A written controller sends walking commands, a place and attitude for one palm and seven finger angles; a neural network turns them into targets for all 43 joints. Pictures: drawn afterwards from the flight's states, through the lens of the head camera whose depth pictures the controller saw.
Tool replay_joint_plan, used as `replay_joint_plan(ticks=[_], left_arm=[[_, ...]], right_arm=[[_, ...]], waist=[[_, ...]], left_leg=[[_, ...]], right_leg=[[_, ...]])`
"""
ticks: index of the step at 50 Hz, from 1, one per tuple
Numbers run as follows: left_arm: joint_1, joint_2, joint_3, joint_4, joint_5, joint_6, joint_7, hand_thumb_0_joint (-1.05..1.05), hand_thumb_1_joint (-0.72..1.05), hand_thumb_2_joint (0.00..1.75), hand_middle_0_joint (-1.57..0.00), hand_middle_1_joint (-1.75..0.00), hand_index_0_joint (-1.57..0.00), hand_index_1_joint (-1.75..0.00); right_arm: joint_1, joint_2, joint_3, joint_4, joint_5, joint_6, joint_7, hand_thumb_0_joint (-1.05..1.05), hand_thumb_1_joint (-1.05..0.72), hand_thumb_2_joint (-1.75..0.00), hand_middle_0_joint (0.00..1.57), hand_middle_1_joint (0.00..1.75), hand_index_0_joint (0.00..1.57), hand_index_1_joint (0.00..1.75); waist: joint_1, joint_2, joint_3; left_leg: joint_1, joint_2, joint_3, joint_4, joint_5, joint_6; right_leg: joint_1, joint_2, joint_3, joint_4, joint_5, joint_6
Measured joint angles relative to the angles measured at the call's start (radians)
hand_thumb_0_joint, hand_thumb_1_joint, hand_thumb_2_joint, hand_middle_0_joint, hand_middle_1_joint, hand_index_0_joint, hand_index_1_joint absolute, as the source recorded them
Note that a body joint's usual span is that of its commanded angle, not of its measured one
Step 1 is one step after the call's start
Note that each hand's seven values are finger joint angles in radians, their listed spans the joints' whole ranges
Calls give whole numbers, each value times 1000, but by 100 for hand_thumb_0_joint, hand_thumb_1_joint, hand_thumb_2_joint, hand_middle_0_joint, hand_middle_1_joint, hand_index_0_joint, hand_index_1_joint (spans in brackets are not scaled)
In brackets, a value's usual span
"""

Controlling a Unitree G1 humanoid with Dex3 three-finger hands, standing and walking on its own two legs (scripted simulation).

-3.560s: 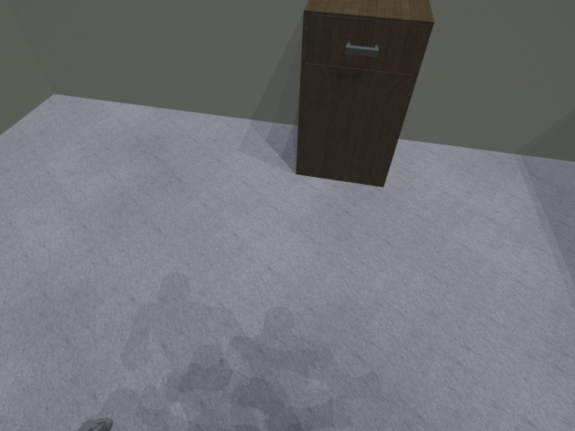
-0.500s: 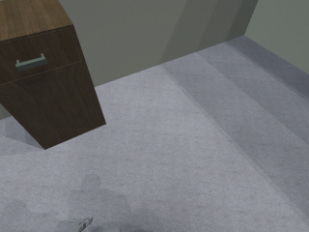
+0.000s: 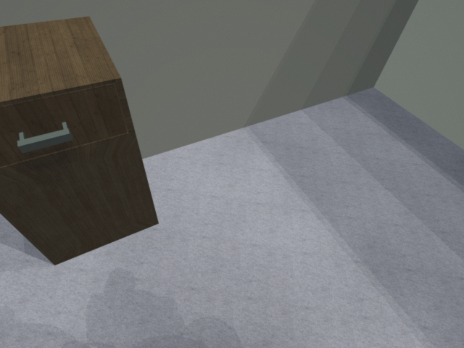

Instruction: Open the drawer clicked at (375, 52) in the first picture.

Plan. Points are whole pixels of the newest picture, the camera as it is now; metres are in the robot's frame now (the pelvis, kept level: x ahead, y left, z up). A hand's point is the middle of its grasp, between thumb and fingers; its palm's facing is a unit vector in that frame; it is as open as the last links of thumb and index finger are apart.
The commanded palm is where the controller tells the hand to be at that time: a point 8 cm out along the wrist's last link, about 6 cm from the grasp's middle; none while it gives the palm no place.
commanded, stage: turn to face it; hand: left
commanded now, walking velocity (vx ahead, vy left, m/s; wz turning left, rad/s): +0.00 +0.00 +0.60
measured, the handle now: (44, 135) +0.62 +0.54 -0.08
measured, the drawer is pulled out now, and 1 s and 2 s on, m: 0.00 0.00 0.00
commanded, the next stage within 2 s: take the last steps up to it in 0.78 s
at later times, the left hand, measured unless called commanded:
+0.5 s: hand out of the picture +0.04 +0.16 -0.16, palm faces +0.35 -0.90 -0.25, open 7.3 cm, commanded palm none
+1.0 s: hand out of the picture -0.01 +0.20 -0.17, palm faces +0.48 -0.85 -0.23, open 7.4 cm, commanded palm none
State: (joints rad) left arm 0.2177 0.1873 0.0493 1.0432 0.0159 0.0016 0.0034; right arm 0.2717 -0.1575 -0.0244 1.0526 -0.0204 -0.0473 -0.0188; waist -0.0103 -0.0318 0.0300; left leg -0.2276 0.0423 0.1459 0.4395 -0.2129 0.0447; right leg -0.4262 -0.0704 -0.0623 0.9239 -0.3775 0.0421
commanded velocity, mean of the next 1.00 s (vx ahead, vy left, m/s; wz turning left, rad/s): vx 0.04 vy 0.00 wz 0.37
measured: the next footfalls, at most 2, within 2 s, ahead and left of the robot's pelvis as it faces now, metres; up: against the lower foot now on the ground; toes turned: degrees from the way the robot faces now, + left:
right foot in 0.18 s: +0.11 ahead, -0.14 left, +0.00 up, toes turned +1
left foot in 0.62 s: +0.03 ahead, +0.10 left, +0.00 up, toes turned +30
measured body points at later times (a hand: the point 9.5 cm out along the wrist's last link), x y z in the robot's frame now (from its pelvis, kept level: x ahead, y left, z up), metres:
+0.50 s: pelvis +0.04 -0.04 -0.01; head +0.07 -0.05 +0.44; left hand +0.02 +0.21 -0.14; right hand +0.20 -0.27 -0.15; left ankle +0.00 +0.09 -0.69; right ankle +0.07 -0.14 -0.74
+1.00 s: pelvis +0.03 -0.01 +0.00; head +0.04 +0.01 +0.45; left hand -0.04 +0.24 -0.15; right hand +0.21 -0.18 -0.14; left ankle +0.00 +0.08 -0.74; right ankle +0.09 -0.15 -0.69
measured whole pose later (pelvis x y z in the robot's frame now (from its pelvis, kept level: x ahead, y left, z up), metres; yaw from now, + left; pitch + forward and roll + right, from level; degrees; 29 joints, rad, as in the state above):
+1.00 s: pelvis +0.03 -0.01 +0.00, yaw +27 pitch -1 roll -1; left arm 0.21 0.23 0.05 0.99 0.02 0.05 0.01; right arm 0.19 -0.17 -0.03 0.98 -0.02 0.02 0.00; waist 0.00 -0.02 0.05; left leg -0.20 0.00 0.06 0.43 -0.22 0.05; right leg -0.37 -0.08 -0.04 0.88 -0.43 0.08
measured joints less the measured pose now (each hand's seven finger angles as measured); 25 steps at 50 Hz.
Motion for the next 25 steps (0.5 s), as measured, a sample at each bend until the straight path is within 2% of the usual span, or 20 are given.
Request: replay_joint_plan(ticks=[6,8,9,10,12,15,17,20,25], left_arm=[[-73,-26,1,-51,-7,15,9,0,92,90,-19,-30,-20,-30],[-82,-31,1,-68,-9,11,9,0,91,90,-20,-30,-20,-30],[-81,-31,0,-78,-8,4,9,0,91,90,-20,-30,-20,-30],[-84,-36,0,-83,-4,-3,13,0,91,90,-20,-30,-20,-30],[-83,-44,-6,-95,-1,-6,14,0,91,90,-20,-30,-20,-30],[-71,-48,-10,-110,0,-1,20,0,91,90,-20,-30,-20,-30],[-61,-46,-12,-113,1,-1,22,0,91,90,-20,-30,-20,-30],[-42,-39,-12,-113,4,-2,24,0,91,90,-20,-30,-20,-30],[-1,-8,-9,-105,12,5,20,0,91,90,-20,-30,-20,-30]], right_arm=[[49,9,-12,27,-5,54,13,0,-93,-90,21,30,21,30],[57,8,-20,25,-4,68,16,0,-92,-90,21,30,21,30],[63,7,-24,21,-1,73,19,0,-92,-90,21,30,21,30],[60,2,-29,17,3,79,21,0,-92,-90,21,30,21,30],[51,-10,-40,7,2,96,23,0,-91,-90,21,30,21,30],[24,-31,-53,-10,-3,113,29,0,-91,-90,20,30,20,30],[2,-46,-57,-25,-4,117,33,0,-91,-90,20,30,20,30],[-37,-66,-61,-47,-5,121,36,0,-91,-90,20,30,20,30],[-113,-96,-59,-82,-3,126,40,0,-91,-90,20,30,20,30]], waist=[[-32,21,12],[-38,34,13],[-39,34,9],[-38,47,12],[-45,67,12],[-40,73,9],[-36,72,11],[-23,60,18],[10,39,33]], left_leg=[[-4,-22,-70,34,-31,-21],[-16,-26,-93,72,-54,-35],[-29,-32,-102,102,-72,-44],[-50,-29,-112,155,-109,-52],[-124,-34,-128,346,-239,-67],[-223,-22,-115,614,-239,-85],[-258,-5,-105,692,-207,-99],[-269,15,-95,685,-193,-113],[-227,29,-78,531,-201,-114]], right_leg=[[36,14,-1,-180,11,17],[86,25,-11,-291,73,17],[117,23,-16,-359,125,4],[122,26,-29,-361,133,-30],[128,16,-67,-339,102,-65],[163,-4,-113,-369,91,-73],[184,-15,-140,-392,97,-72],[205,-34,-176,-409,98,-70],[211,-65,-225,-397,84,-58]])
